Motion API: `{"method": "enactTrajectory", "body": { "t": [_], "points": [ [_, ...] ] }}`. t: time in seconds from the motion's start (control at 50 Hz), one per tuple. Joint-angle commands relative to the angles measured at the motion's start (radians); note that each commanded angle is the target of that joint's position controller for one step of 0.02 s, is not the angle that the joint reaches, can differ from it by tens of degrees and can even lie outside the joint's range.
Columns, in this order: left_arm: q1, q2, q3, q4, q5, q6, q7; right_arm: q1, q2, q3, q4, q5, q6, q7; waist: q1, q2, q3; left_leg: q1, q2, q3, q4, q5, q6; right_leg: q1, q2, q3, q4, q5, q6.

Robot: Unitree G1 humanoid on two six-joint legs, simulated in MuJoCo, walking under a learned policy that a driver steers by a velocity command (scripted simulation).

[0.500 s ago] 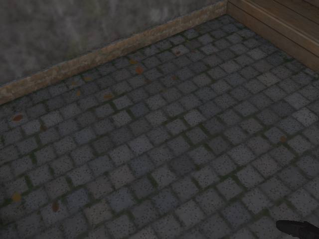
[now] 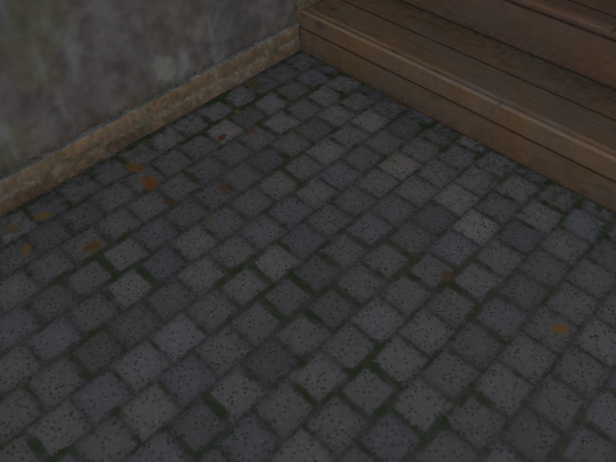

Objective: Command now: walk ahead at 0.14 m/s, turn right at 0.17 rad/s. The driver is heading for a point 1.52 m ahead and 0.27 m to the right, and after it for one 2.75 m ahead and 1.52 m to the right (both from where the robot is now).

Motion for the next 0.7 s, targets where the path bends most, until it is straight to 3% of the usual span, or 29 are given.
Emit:
{"method": "enactTrajectory", "body": {
  "t": [0.02, 0.1, 0.12, 0.14, 0.16, 0.18, 0.2, 0.22, 0.24, 0.26, 0.28, 0.3, 0.32, 0.34, 0.36, 0.38, 0.42, 0.46, 0.48, 0.5, 0.52, 0.54, 0.56, 0.58, 0.6, 0.62, 0.64, 0.68, 0.7],
  "points": [
    [-0.012, 0.148, 0.051, -0.084, -0.012, -0.022, -0.005, -0.042, -0.167, -0.048, -0.085, 0.010, -0.009, 0.000, 0.017, -0.084, -0.005, -0.059, 0.042, -0.039, -0.074, -0.116, 0.038, 0.076, -0.043, 0.064, -0.043, 0.028, -0.078],
    [-0.013, 0.114, 0.043, -0.131, -0.015, -0.038, -0.013, -0.015, -0.155, -0.052, -0.098, 0.033, -0.015, 0.008, 0.010, -0.025, 0.017, -0.047, 0.063, -0.080, -0.065, -0.111, 0.091, 0.028, -0.013, 0.036, 0.058, 0.101, -0.091],
    [-0.001, 0.093, 0.036, -0.124, -0.011, -0.057, -0.018, -0.013, -0.127, -0.043, -0.109, 0.040, -0.018, 0.017, 0.003, -0.020, -0.021, -0.004, 0.060, -0.085, -0.035, -0.082, 0.110, 0.010, 0.002, 0.001, 0.111, 0.131, -0.089],
    [-0.002, 0.086, 0.031, -0.127, -0.009, -0.081, -0.019, -0.009, -0.130, -0.043, -0.102, 0.046, -0.021, 0.016, 0.005, 0.011, 0.005, 0.001, 0.058, -0.090, 0.004, -0.013, 0.119, -0.027, 0.003, -0.003, 0.150, 0.204, -0.090],
    [0.054, 0.072, 0.024, -0.117, -0.024, -0.081, -0.020, 0.022, -0.151, -0.049, -0.092, 0.044, -0.023, 0.016, 0.020, 0.033, -0.044, 0.001, 0.073, -0.082, 0.063, 0.004, 0.128, -0.007, 0.004, -0.010, 0.170, 0.191, -0.106],
    [0.081, 0.099, 0.028, -0.109, -0.030, -0.083, -0.022, 0.008, -0.143, -0.047, -0.107, 0.047, -0.027, 0.019, 0.028, -0.005, -0.035, -0.051, 0.057, -0.061, 0.122, 0.031, 0.124, 0.026, -0.003, 0.012, 0.163, 0.218, -0.123],
    [0.136, 0.134, 0.038, -0.095, -0.035, -0.085, -0.026, -0.045, -0.132, -0.042, -0.132, 0.043, -0.033, 0.023, 0.060, -0.078, -0.029, -0.172, 0.015, 0.003, 0.240, 0.065, 0.097, 0.117, -0.034, 0.081, 0.118, 0.260, -0.159],
    [0.254, 0.200, 0.058, -0.068, -0.043, -0.088, -0.029, -0.131, -0.123, -0.035, -0.168, 0.039, -0.045, 0.024, 0.130, -0.184, -0.015, -0.407, -0.041, 0.044, 0.452, 0.069, 0.059, 0.286, -0.125, 0.278, 0.022, 0.290, -0.249],
    [0.366, 0.244, 0.075, -0.054, -0.049, -0.086, -0.030, -0.194, -0.120, -0.028, -0.195, 0.042, -0.045, 0.016, 0.184, -0.306, -0.012, -0.644, -0.070, -0.031, 0.689, -0.289, 0.044, 0.410, -0.279, 0.551, -0.108, 0.378, -0.378],
    [0.390, 0.230, 0.067, -0.042, -0.059, -0.095, -0.040, -0.194, -0.158, -0.044, -0.210, 0.066, -0.037, 0.014, 0.171, -0.229, 0.058, -0.815, -0.045, -0.106, 0.862, -0.368, 0.063, 0.450, -0.376, 0.674, -0.146, 0.329, -0.434],
    [0.380, 0.217, 0.063, -0.035, -0.044, -0.097, -0.034, -0.179, -0.137, -0.037, -0.207, 0.073, -0.035, 0.010, 0.146, -0.149, 0.074, -0.857, -0.018, -0.160, 0.934, -0.311, 0.084, 0.449, -0.370, 0.615, -0.135, 0.284, -0.416],
    [0.316, 0.191, 0.054, -0.035, -0.056, -0.095, -0.028, -0.149, -0.123, -0.031, -0.206, 0.059, -0.034, 0.008, 0.097, -0.130, 0.088, -0.873, 0.012, -0.175, 0.904, -0.246, 0.083, 0.403, -0.349, 0.517, -0.131, 0.276, -0.369],
    [0.232, 0.157, 0.040, -0.052, -0.058, -0.091, -0.024, -0.147, -0.133, -0.031, -0.208, 0.041, -0.028, 0.004, 0.058, -0.096, 0.096, -0.810, 0.041, -0.180, 0.832, -0.160, 0.071, 0.306, -0.309, 0.424, -0.153, 0.255, -0.319],
    [0.152, 0.141, 0.031, -0.062, -0.053, -0.081, -0.017, -0.135, -0.122, -0.024, -0.213, 0.041, -0.023, 0.006, 0.013, -0.094, 0.119, -0.730, 0.064, -0.183, 0.708, -0.102, 0.055, 0.190, -0.273, 0.344, -0.190, 0.205, -0.273],
    [0.102, 0.121, 0.025, -0.066, -0.045, -0.072, -0.009, -0.142, -0.102, -0.008, -0.212, 0.039, -0.021, 0.009, 0.003, -0.083, 0.134, -0.606, 0.073, -0.159, 0.521, -0.033, 0.043, 0.089, -0.215, 0.236, -0.230, 0.126, -0.222],
    [0.087, 0.132, 0.031, -0.059, -0.039, -0.064, -0.002, -0.147, -0.075, 0.006, -0.208, 0.030, -0.022, 0.016, 0.012, -0.099, 0.127, -0.454, 0.047, -0.110, 0.374, 0.047, 0.037, -0.002, -0.159, 0.140, -0.243, 0.088, -0.182],
    [0.152, 0.201, 0.053, -0.021, -0.033, -0.065, -0.005, -0.096, -0.102, -0.005, -0.185, 0.031, -0.018, 0.023, 0.020, -0.138, 0.061, -0.202, -0.025, -0.028, 0.267, 0.086, 0.029, -0.088, -0.155, 0.088, -0.223, 0.058, -0.166],
    [0.186, 0.177, 0.041, 0.004, -0.042, -0.074, -0.006, 0.045, -0.166, -0.037, -0.156, 0.033, 0.001, 0.009, -0.043, -0.094, -0.008, 0.014, -0.075, 0.005, 0.242, 0.054, 0.054, -0.134, -0.147, 0.067, -0.095, 0.185, -0.139],
    [0.151, 0.152, 0.032, 0.001, -0.043, -0.080, -0.011, 0.202, -0.202, -0.061, -0.127, 0.032, 0.011, -0.002, -0.128, -0.066, -0.074, 0.198, -0.047, -0.042, 0.226, 0.076, 0.089, -0.201, -0.113, 0.014, 0.114, 0.339, -0.098],
    [0.134, 0.081, 0.011, -0.028, -0.030, -0.083, -0.009, 0.390, -0.285, -0.087, -0.095, 0.018, 0.017, -0.017, -0.186, 0.138, -0.181, 0.401, 0.140, -0.333, 0.098, -0.035, 0.156, -0.369, 0.015, -0.094, 0.560, 0.134, -0.012],
    [0.257, 0.015, -0.007, -0.034, -0.050, -0.096, -0.005, 0.423, -0.343, -0.084, -0.094, 0.018, 0.008, -0.017, -0.116, 0.381, -0.290, 0.481, 0.301, -0.939, -0.195, -0.335, 0.275, -0.516, 0.114, 0.061, 0.886, -0.265, 0.008],
    [0.282, 0.076, 0.008, -0.014, -0.078, -0.101, -0.018, 0.283, -0.306, -0.071, -0.134, 0.027, 0.005, -0.018, -0.069, 0.273, -0.191, 0.397, 0.335, -1.014, -0.283, -0.617, 0.289, -0.616, 0.041, 0.083, 1.062, -0.192, 0.007],
    [0.191, 0.114, 0.020, -0.039, -0.091, -0.107, -0.028, 0.180, -0.259, -0.057, -0.149, 0.023, 0.011, -0.011, -0.048, 0.190, -0.051, 0.238, 0.317, -0.886, -0.287, -0.580, 0.277, -0.653, -0.004, 0.025, 1.111, -0.118, -0.001],
    [0.140, 0.122, 0.018, -0.048, -0.072, -0.122, -0.014, 0.088, -0.231, -0.046, -0.176, 0.011, 0.001, -0.001, -0.016, 0.068, 0.009, 0.070, 0.292, -0.742, -0.281, -0.343, 0.265, -0.570, -0.041, 0.009, 1.042, -0.040, -0.017],
    [0.139, 0.119, 0.022, -0.039, -0.046, -0.125, -0.001, 0.034, -0.216, -0.043, -0.181, -0.006, -0.010, 0.000, 0.027, 0.043, 0.027, -0.054, 0.244, -0.604, -0.271, -0.179, 0.247, -0.480, -0.078, 0.010, 0.967, 0.001, -0.019],
    [0.145, 0.114, 0.022, -0.018, -0.030, -0.121, 0.006, 0.003, -0.178, -0.038, -0.176, -0.008, -0.025, 0.003, 0.052, 0.044, 0.016, -0.128, 0.208, -0.502, -0.269, -0.088, 0.230, -0.406, -0.096, 0.025, 0.912, 0.024, -0.024],
    [0.163, 0.096, 0.020, 0.002, -0.032, -0.110, 0.012, 0.005, -0.165, -0.034, -0.164, -0.005, -0.039, 0.005, 0.061, 0.077, 0.021, -0.151, 0.187, -0.427, -0.276, 0.032, 0.236, -0.370, -0.095, 0.015, 0.870, 0.036, -0.017],
    [0.171, 0.086, 0.021, 0.036, -0.021, -0.099, 0.021, 0.045, -0.152, -0.033, -0.134, -0.001, -0.055, 0.008, 0.059, 0.075, 0.019, -0.129, 0.154, -0.301, -0.265, 0.304, 0.245, -0.357, -0.079, -0.013, 0.794, 0.068, -0.005],
    [0.139, 0.124, 0.035, 0.031, -0.018, -0.104, 0.026, 0.028, -0.158, -0.034, -0.116, 0.003, -0.057, 0.005, 0.056, 0.054, 0.046, -0.121, 0.122, -0.252, -0.274, 0.451, 0.234, -0.369, -0.080, -0.017, 0.702, 0.093, -0.002]
  ]
}}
